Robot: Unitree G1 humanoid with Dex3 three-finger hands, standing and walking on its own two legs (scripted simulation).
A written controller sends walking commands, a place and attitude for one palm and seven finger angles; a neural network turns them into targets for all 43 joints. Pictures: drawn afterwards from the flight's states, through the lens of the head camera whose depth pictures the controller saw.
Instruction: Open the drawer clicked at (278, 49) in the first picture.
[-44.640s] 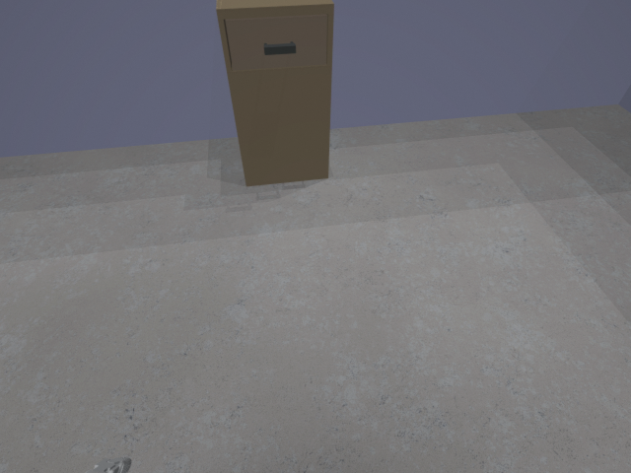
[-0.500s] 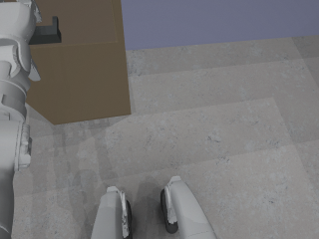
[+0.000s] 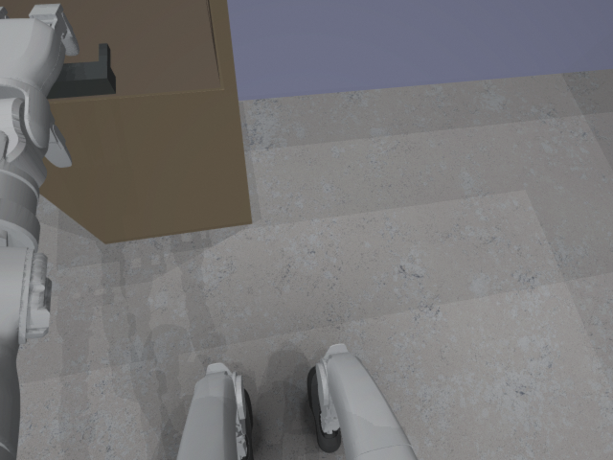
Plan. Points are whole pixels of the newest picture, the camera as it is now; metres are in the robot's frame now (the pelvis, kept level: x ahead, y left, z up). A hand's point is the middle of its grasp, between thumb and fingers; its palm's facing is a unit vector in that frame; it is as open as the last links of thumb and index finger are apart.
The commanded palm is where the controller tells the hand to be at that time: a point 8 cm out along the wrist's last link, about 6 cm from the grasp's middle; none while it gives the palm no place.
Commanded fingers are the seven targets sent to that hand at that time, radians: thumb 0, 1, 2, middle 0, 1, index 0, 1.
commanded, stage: lift the fingers back up to retry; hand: left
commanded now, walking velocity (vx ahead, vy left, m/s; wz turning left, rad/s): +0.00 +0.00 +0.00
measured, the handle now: (61, 67) +0.62 +0.24 +0.04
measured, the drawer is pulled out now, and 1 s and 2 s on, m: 0.00 0.00 0.00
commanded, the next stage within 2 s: re-aim the fingers above the handle in 0.58 s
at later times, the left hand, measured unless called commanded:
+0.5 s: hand (35, 80) +0.57 +0.25 +0.06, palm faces -0.10 -0.05 -0.99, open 13.3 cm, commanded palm +0.58 +0.24 +0.14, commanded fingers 0.00 -0.50 0.30 -0.30 -1.20 -0.30 -1.20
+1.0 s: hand (30, 72) +0.57 +0.25 +0.07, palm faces -0.08 -0.03 -1.00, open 13.3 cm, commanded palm +0.57 +0.24 +0.14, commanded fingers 0.00 -0.50 0.30 -0.30 -1.20 -0.30 -1.20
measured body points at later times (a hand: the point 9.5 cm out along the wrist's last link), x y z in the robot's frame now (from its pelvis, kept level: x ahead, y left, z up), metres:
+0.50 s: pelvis +0.07 +0.01 +0.07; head +0.21 +0.03 +0.50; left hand +0.57 +0.25 +0.12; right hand +0.03 -0.26 -0.04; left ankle +0.06 +0.11 -0.61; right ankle +0.08 -0.12 -0.61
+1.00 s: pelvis +0.09 +0.01 +0.08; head +0.21 +0.01 +0.51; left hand +0.57 +0.25 +0.13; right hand +0.09 -0.26 -0.05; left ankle +0.06 +0.11 -0.61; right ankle +0.08 -0.12 -0.61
